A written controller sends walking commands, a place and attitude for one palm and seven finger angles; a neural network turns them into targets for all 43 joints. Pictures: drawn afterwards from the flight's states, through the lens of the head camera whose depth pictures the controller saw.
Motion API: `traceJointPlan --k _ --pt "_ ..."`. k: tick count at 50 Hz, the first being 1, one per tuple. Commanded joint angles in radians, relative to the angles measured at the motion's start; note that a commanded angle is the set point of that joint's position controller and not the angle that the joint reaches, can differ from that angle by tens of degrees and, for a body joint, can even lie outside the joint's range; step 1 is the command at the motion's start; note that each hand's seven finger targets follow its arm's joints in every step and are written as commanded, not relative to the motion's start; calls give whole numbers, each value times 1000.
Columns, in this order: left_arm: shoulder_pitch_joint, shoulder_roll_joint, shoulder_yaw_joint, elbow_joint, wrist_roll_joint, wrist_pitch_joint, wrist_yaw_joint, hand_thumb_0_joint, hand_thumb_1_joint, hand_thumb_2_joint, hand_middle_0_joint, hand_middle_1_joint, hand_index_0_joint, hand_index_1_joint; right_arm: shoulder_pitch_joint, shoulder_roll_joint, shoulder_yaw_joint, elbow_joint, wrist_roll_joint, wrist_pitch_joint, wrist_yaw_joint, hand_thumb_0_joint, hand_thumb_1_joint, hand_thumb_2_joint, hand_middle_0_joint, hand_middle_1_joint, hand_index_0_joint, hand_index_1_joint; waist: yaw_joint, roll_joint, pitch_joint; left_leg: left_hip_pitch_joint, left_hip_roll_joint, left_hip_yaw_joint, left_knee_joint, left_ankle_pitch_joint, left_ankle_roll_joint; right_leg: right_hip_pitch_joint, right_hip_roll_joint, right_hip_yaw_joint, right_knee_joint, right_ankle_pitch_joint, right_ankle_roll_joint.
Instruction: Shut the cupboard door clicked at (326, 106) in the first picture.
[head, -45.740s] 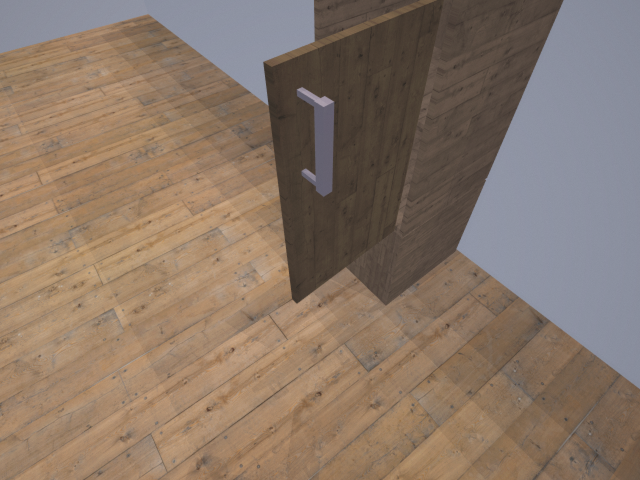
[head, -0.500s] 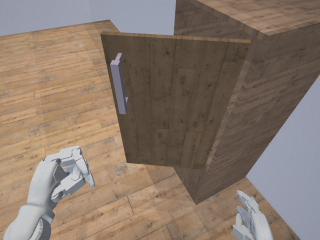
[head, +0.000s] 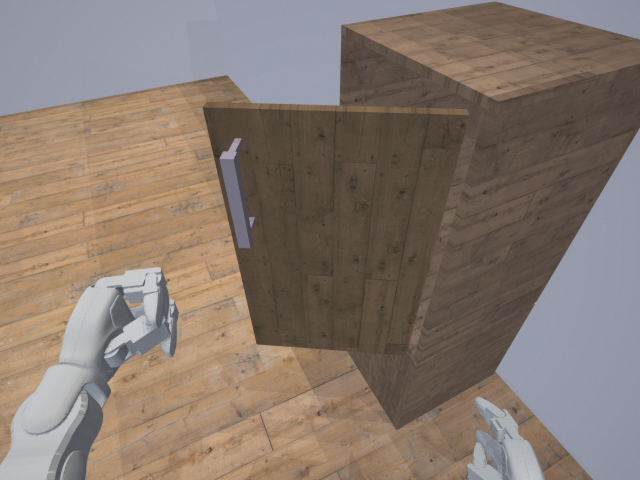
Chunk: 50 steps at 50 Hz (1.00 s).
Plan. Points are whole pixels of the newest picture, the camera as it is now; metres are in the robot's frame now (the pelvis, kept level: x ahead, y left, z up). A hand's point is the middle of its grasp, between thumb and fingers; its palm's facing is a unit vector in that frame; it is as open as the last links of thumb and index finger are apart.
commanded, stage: raise the hand and make a fist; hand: left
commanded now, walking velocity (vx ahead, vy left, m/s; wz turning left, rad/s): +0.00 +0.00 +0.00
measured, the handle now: (241, 195) +0.47 +0.17 +0.13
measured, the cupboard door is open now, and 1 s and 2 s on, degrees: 58 58 58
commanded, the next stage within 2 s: bring the fist close to the handle in 0.22 s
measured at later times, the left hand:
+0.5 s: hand (190, 320) +0.24 +0.17 +0.14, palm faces +0.03 -1.00 -0.06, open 3.1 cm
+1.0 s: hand (238, 268) +0.32 +0.14 +0.14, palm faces -0.02 -1.00 -0.04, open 3.1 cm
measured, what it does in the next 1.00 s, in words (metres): stands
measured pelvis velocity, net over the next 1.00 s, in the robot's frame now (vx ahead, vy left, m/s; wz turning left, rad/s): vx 0.01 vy -0.02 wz -0.01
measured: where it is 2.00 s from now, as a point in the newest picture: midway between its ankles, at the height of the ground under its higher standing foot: outside the picture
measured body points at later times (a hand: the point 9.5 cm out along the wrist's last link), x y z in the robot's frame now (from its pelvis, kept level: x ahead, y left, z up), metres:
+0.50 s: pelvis +0.00 -0.02 +0.00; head -0.03 -0.04 +0.45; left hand +0.23 +0.22 +0.14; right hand +0.18 -0.25 -0.07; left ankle +0.03 +0.08 -0.73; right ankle +0.00 -0.11 -0.73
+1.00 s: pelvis +0.01 -0.02 +0.00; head +0.00 -0.03 +0.45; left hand +0.31 +0.19 +0.14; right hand +0.19 -0.24 -0.08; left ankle +0.03 +0.08 -0.73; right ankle +0.00 -0.11 -0.73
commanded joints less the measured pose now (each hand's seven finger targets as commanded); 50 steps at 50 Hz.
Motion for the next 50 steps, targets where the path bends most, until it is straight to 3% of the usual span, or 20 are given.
traceJointPlan --k 1,3,6,8,9,16,18,23,26,28,29,31,34,38,40,43,47,48,49,50 --pt "-174 139 82 -229 -9 -82 16 0 900 900 -1300 -1500 -1300 -1500 -143 -110 -49 -180 -3 -66 -8 0 -900 -900 200 300 200 300 8 -27 -72 66 32 -61 -121 76 -18 -48 -10 14 -104 83 1" --pt "-171 170 104 -231 -1 -103 30 0 900 900 -1300 -1500 -1300 -1500 -138 -116 -52 -171 -7 -70 -9 0 -900 -900 200 300 200 300 8 -31 -66 58 32 -55 -111 73 -15 -48 -12 28 -113 71 3" --pt "-185 137 70 -237 4 -125 32 0 900 900 -1300 -1500 -1300 -1500 -135 -108 -48 -169 -6 -78 -8 0 -900 -900 200 300 200 300 3 13 -68 70 29 -52 -115 75 -16 -47 -13 25 -109 76 1" --pt "-169 159 84 -213 5 -128 29 0 900 900 -1300 -1500 -1300 -1500 -131 -116 -53 -161 -6 -79 -10 0 -900 -900 200 300 200 300 0 -28 -54 54 28 -48 -101 67 -12 -48 -16 42 -123 63 6" --pt "-170 135 60 -203 5 -125 23 0 900 900 -1300 -1500 -1300 -1500 -138 -110 -50 -165 -5 -80 -11 0 -900 -900 200 300 200 300 -2 -21 -42 46 26 -44 -101 57 -10 -53 -23 49 -129 48 9" --pt "-164 134 71 -207 -12 -123 13 0 900 900 -1300 -1500 -1300 -1500 -148 -109 -52 -169 -5 -86 -13 0 -900 -900 200 300 200 300 3 -41 -61 34 23 -37 -72 65 -11 -41 -40 88 -138 40 19" --pt "-204 173 100 -172 -11 -125 20 0 900 900 -1300 -1500 -1300 -1500 -138 -119 -53 -154 -6 -85 -16 0 -900 -900 200 300 200 300 -9 -80 -44 13 26 -41 -56 58 -12 -52 -48 108 -143 35 28" --pt "-340 144 44 -134 5 -134 33 0 900 900 -1300 -1500 -1300 -1500 -144 -118 -51 -147 -3 -89 -23 0 -900 -900 200 300 200 300 -22 -35 -42 30 26 -45 -64 33 -9 -81 -41 99 -141 -15 21" --pt "-371 110 8 -115 17 -129 32 0 900 900 -1300 -1500 -1300 -1500 -140 -112 -51 -147 -3 -90 -22 0 -900 -900 200 300 200 300 -16 -20 -92 63 23 -43 -73 81 -5 -58 -34 70 -111 78 16" --pt "-371 166 57 -64 24 -117 41 0 900 900 -1300 -1500 -1300 -1500 -127 -122 -54 -138 -5 -84 -19 0 -900 -900 200 300 200 300 -13 -66 -102 51 25 -41 -64 99 -5 -42 -37 77 -107 113 24" --pt "-359 132 38 -54 24 -109 40 0 900 900 -1300 -1500 -1300 -1500 -136 -113 -52 -145 -5 -79 -17 0 -900 -900 200 300 200 300 -5 -72 -103 44 24 -37 -68 107 -5 -35 -38 75 -103 127 23" --pt "-420 127 32 -52 30 -102 51 0 900 900 -1300 -1500 -1300 -1500 -138 -112 -52 -145 -4 -70 -15 0 -900 -900 200 300 200 300 -9 -48 -113 62 23 -34 -73 123 -6 -36 -32 58 -92 151 18" --pt "-389 130 47 -42 33 -95 67 0 900 900 -1300 -1500 -1300 -1500 -140 -111 -52 -152 -7 -61 -6 0 -900 -900 200 300 200 300 6 -48 -139 61 24 -32 -74 160 -8 -12 -33 54 -75 208 16" --pt "-442 132 39 -39 47 -96 84 0 900 900 -1300 -1500 -1300 -1500 -135 -115 -54 -152 -9 -43 1 0 -900 -900 200 300 200 300 -9 -61 -141 76 29 -29 -69 179 -9 -26 -27 44 -67 234 16" --pt "-511 81 -20 -54 54 -97 89 0 900 900 -1300 -1500 -1300 -1500 -141 -107 -53 -153 -6 -37 1 0 -900 -900 200 300 200 300 -26 -27 -131 96 28 -29 -73 168 -9 -52 -23 37 -68 218 13" --pt "-526 87 -21 -32 65 -97 107 0 900 900 -1300 -1500 -1300 -1500 -127 -115 -56 -145 -9 -29 0 0 -900 -900 200 300 200 300 -29 -66 -145 101 31 -36 -70 172 -8 -51 -19 32 -66 212 12" --pt "-607 67 -44 6 79 -85 126 0 900 900 -1300 -1500 -1300 -1500 -133 -112 -56 -139 -9 -8 -2 0 -900 -900 200 300 200 300 -33 -43 -161 119 29 -36 -75 181 -10 -53 -18 30 -62 226 7" --pt "-622 90 -32 25 89 -85 137 0 900 900 -1300 -1500 -1300 -1500 -124 -119 -57 -133 -12 -1 1 0 -900 -900 200 300 200 300 -38 -81 -168 113 32 -39 -72 188 -10 -45 -19 29 -61 227 9" --pt "-626 53 -58 26 89 -81 138 0 900 900 -1300 -1500 -1300 -1500 -137 -109 -56 -141 -10 5 2 0 -900 -900 200 300 200 300 -31 -58 -166 116 31 -36 -75 186 -10 -47 -20 29 -60 225 7" --pt "-675 68 -49 44 91 -79 145 0 900 900 -1300 -1500 -1300 -1500 -137 -111 -54 -134 -10 11 0 0 -900 -900 200 300 200 300 -37 -44 -166 122 29 -37 -76 190 -11 -49 -20 29 -61 233 5"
